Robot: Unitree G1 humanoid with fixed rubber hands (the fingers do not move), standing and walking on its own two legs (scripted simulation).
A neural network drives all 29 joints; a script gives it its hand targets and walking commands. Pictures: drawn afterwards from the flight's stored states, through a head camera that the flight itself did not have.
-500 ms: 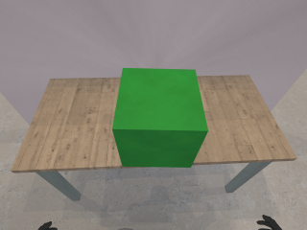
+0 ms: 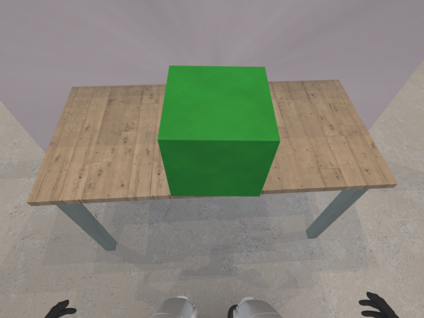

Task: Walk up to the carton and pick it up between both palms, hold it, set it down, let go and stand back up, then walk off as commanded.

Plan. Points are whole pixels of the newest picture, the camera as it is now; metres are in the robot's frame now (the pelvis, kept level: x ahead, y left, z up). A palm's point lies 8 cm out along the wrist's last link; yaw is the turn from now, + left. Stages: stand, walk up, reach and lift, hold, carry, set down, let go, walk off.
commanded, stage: walk off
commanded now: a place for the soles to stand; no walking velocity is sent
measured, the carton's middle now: (216, 133) +0.56 -0.01 -0.06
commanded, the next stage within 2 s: stand in 1.90 s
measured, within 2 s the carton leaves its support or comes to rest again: neither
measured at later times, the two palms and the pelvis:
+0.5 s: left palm out of the picture -0.04 +0.31 -0.12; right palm out of the picture -0.03 -0.30 -0.06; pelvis -0.10 +0.01 +0.01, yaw -1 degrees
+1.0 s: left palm out of the picture -0.08 +0.34 -0.12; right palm out of the picture -0.07 -0.27 -0.09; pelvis -0.13 +0.03 +0.00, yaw +1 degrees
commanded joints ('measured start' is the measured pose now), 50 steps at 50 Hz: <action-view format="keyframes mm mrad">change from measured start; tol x32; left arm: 1 -84 253 65 -114 -6 8 27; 50 124 181 72 -133 -37 36 -24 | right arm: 1 97 -165 -41 -34 0 8 -3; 50 326 -228 -65 -108 -41 -43 -31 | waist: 1 -27 -193 -232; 50 -12 128 -5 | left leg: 1 78 -2 -22 268 -69 -8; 9 207 36 -42 -571 115 56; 10 325 230 -308 -547 584 87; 12 -60 456 -669 -749 294 201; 28 256 215 -203 -410 539 98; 31 38 28 9 39 3 -6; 38 -28 39 -38 168 15 -16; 47 166 67 -31 -336 26 40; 50 269 346 -501 -666 366 184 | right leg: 1 -61 -352 393 -353 -110 -199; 9 72 -154 176 14 175 -72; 12 -146 18 137 562 -321 62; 29 384 -177 192 -300 129 -67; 35 71 -340 469 -425 -198 -200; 46 39 -295 366 -321 -174 -152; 50 -231 40 -33 315 -333 37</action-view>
